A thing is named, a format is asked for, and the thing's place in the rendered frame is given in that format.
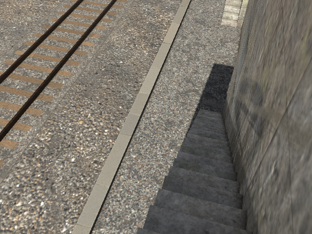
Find stairs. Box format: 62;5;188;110
221;0;242;27
136;109;254;234

